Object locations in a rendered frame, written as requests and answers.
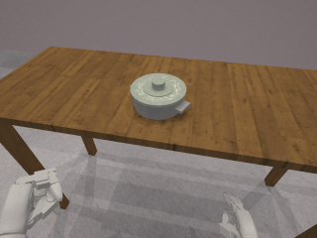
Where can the pot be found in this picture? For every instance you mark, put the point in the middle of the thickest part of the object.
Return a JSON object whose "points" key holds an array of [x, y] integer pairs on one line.
{"points": [[160, 113]]}

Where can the robot right hand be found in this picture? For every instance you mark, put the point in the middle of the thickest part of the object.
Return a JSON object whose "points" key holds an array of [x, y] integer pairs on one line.
{"points": [[242, 224]]}

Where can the lid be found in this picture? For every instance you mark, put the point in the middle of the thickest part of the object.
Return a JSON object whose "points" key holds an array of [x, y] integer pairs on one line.
{"points": [[142, 91]]}

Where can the robot left hand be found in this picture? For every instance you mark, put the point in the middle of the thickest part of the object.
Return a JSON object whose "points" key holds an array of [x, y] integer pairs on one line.
{"points": [[41, 191]]}

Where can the knob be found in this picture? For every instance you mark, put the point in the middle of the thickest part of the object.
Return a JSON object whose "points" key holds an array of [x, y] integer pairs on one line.
{"points": [[158, 82]]}

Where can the table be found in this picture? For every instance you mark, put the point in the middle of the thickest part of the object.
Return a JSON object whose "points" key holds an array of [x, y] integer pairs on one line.
{"points": [[250, 113]]}

